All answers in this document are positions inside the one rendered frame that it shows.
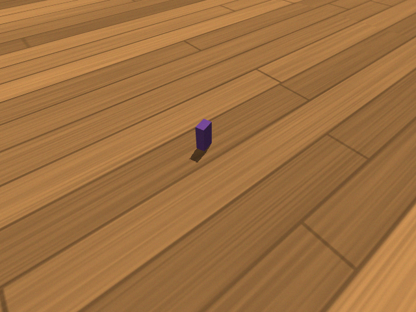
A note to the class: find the carton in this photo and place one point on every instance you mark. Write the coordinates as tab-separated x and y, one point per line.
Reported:
203	134

